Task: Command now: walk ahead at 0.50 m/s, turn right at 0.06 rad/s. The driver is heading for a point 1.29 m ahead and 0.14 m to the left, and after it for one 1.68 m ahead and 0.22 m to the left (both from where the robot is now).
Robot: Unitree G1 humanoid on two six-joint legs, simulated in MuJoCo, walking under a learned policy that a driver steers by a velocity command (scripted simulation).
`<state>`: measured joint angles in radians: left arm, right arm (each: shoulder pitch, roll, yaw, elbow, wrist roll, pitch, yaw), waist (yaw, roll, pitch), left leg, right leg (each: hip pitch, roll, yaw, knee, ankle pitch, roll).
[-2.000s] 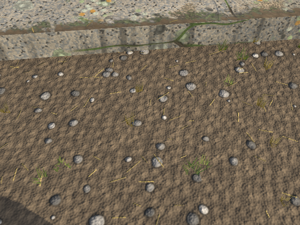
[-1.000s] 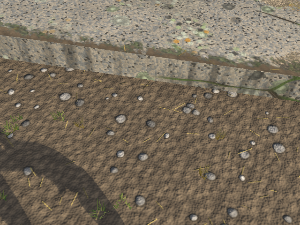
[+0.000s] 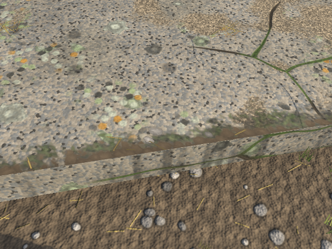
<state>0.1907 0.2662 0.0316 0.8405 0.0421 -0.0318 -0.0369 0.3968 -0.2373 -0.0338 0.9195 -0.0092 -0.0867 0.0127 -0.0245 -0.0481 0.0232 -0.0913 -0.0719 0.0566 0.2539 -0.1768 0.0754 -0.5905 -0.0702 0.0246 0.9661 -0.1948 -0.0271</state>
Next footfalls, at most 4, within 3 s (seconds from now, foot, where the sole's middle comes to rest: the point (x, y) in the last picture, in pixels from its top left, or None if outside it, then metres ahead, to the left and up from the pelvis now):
0.24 right None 0.29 -0.12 -0.78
0.78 left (151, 231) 0.57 0.05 -0.78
1.22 right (190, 202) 0.69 -0.12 -0.78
1.50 left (145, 213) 0.65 0.08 -0.78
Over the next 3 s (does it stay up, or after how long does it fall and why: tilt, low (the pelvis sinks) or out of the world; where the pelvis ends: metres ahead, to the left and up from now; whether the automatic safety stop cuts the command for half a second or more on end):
stays up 1.00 0.02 0.17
